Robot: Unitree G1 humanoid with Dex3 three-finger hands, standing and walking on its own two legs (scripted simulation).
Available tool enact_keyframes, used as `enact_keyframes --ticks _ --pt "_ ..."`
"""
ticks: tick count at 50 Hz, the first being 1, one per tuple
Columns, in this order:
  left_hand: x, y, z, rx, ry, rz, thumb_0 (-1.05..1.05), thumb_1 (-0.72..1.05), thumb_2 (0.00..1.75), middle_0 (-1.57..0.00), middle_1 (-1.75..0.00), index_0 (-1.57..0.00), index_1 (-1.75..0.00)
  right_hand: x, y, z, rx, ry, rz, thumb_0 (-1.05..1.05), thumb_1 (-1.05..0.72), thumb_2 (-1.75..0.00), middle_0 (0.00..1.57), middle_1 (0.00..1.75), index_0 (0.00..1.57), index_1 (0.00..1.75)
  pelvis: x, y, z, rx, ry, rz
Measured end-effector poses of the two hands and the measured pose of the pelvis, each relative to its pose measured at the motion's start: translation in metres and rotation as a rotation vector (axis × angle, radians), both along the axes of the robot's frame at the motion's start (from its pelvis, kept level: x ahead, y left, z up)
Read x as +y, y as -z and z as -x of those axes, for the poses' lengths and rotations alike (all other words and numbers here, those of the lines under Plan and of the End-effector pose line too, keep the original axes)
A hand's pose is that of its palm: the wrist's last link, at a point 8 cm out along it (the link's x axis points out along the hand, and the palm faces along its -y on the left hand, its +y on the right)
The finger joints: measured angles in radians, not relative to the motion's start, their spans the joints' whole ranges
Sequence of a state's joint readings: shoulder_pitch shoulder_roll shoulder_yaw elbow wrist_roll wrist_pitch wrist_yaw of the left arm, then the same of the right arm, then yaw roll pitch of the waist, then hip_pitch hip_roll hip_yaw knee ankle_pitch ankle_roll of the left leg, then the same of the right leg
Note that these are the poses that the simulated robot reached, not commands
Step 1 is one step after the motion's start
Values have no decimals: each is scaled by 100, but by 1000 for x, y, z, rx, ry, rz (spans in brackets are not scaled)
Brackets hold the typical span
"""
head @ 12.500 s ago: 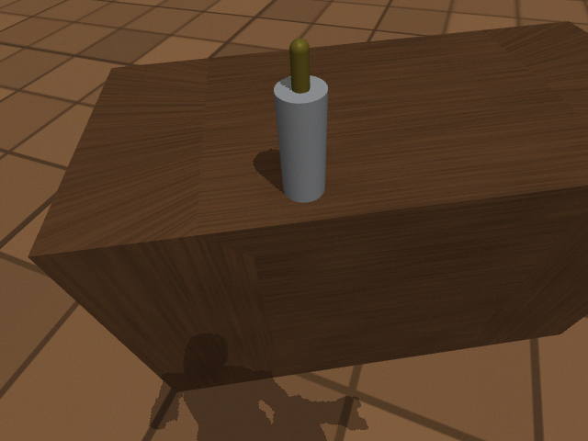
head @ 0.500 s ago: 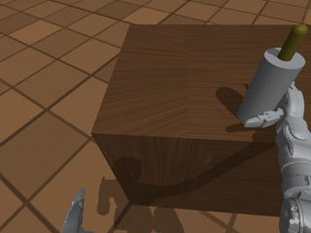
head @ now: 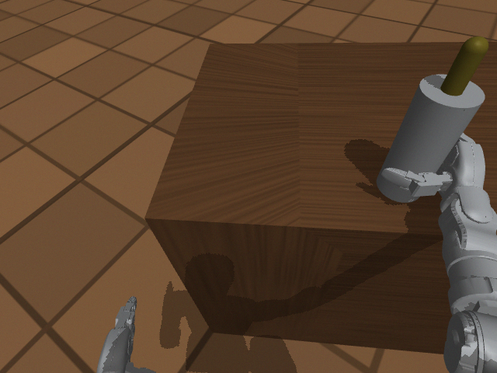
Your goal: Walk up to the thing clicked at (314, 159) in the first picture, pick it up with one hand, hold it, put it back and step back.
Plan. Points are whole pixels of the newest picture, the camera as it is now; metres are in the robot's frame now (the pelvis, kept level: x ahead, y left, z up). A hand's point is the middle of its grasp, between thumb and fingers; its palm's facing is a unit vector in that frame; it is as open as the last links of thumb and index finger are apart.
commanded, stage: settle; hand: right
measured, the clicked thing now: (430, 128) +0.43 -0.21 +0.17
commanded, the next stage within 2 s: lift in 0.78 s
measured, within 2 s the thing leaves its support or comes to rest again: leaves its support in 0.20 s
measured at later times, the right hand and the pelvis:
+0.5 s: hand (431, 141) +0.42 -0.22 +0.15, palm faces +0.19 +0.98 +0.00, open 10.6 cm; pelvis +0.01 +0.00 +0.01, yaw +0 degrees
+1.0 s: hand (437, 120) +0.43 -0.21 +0.19, palm faces +0.19 +0.98 +0.03, open 10.7 cm; pelvis +0.01 +0.00 +0.01, yaw -1 degrees
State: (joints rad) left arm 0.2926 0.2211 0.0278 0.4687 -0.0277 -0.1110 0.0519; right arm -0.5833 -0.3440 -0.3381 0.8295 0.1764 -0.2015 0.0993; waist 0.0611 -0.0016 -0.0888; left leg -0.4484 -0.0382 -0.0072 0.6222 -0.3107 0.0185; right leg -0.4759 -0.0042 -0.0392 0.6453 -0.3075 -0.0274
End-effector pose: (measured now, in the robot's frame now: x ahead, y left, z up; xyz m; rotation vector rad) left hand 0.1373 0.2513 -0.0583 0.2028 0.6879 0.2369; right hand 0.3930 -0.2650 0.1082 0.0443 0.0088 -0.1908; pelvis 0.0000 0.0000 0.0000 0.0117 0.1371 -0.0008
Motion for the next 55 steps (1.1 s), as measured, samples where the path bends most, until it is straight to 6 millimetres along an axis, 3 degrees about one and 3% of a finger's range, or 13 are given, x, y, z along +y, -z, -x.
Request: enact_keyframes --ticks 5,11,17,25,30,39,49,55 --pt "-2 5 5 33 -4 14 -1 -50 4 -5 -6 -7 -5 0 0 4 -8 -4 19 0 33 -88 73 85 74 85 -1 0 -2 -3 2 -1" --pt "5 -3 -2 6 -18 -8 -2 -51 5 -6 -6 -7 -5 0 -10 1 -11 14 26 0 39 -97 69 96 70 96 -2 -2 -4 -19 2 1" --pt "7 -13 -12 -40 -9 -21 -1 -52 5 -6 -6 -7 -6 -3 -28 -1 -34 18 29 0 41 -100 68 100 68 100 0 -4 -8 -33 8 2" --pt "4 2 -6 20 -19 15 -1 -51 5 -6 -6 -7 -6 -4 -43 0 -18 2 51 0 43 -103 68 101 69 101 -1 -6 -7 -42 8 3" --pt "8 -9 -12 -35 -20 1 -2 -52 6 -6 -6 -7 -6 -2 -57 -3 -34 2 23 0 44 -104 68 102 68 102 0 -8 -8 -56 9 7" --pt "12 1 -2 24 -25 10 -1 -52 5 -5 -6 -6 -5 -2 -53 2 16 2 37 0 44 -105 67 104 67 104 2 -10 -6 -60 8 9" --pt "10 -12 -15 -49 -19 -2 -2 -52 5 -5 -6 -6 -6 2 -80 -3 -42 4 26 0 45 -107 66 106 66 105 4 -12 -8 -74 10 12" --pt "5 1 -9 3 -15 33 -1 -51 5 -5 -6 -6 -5 2 -79 4 -8 3 52 0 47 -108 67 105 67 105 2 -13 -9 -78 9 10"
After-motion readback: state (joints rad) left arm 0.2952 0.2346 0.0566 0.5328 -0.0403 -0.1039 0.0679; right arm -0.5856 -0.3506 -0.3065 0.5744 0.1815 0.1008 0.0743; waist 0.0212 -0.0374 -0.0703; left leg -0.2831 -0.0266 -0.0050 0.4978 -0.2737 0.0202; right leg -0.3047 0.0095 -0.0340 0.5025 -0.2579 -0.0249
